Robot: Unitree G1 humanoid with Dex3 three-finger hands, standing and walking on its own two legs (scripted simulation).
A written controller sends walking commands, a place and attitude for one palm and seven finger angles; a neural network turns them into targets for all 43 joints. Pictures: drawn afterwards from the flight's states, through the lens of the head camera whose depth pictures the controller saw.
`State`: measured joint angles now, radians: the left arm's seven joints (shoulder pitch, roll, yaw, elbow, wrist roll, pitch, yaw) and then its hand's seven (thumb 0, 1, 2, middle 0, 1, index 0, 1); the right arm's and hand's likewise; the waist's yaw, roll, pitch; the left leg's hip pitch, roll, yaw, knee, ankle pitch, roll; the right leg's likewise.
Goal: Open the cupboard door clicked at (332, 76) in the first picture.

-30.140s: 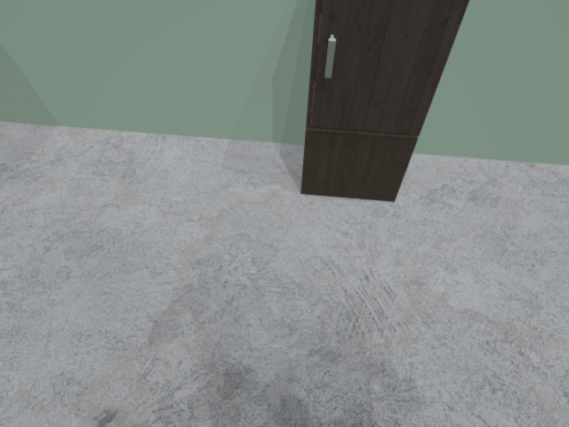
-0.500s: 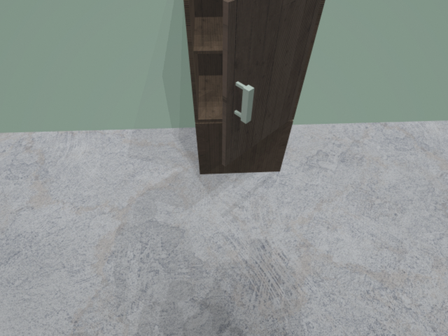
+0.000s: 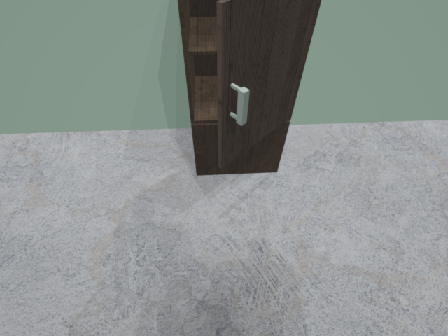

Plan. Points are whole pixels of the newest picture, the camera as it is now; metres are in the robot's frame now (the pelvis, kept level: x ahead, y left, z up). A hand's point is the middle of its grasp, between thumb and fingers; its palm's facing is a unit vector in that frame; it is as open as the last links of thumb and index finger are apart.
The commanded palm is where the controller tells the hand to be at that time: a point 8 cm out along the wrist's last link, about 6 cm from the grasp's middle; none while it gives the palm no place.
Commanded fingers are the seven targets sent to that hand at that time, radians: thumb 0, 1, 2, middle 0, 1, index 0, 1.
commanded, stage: walk to a spot facing it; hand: left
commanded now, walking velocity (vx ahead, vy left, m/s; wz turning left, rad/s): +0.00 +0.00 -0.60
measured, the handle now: (237, 104) +0.76 +0.00 -0.05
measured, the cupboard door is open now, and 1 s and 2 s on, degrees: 41 41 41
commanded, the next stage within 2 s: none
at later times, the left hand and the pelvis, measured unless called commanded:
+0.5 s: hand out of the picture +0.07 +0.15 -0.16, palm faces -0.17 -0.94 -0.30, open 7.4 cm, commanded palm none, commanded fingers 0.00 0.90 0.90 -0.20 -0.30 -0.20 -0.30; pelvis -0.01 -0.05 +0.00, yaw -15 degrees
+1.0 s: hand (153, 322) +0.18 +0.17 -0.19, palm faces -0.43 -0.88 -0.22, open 7.4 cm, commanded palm none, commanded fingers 0.00 0.90 0.90 -0.20 -0.30 -0.20 -0.30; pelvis +0.03 +0.00 -0.01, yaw -31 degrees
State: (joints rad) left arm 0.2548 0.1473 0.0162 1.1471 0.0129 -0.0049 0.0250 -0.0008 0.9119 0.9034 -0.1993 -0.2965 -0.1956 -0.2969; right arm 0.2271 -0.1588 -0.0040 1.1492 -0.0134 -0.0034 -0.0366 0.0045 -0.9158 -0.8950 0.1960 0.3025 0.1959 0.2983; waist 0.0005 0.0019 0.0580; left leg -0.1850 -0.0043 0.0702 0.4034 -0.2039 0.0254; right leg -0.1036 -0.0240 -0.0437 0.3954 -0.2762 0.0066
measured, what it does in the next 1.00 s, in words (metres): steps on the spot, turning right: left foot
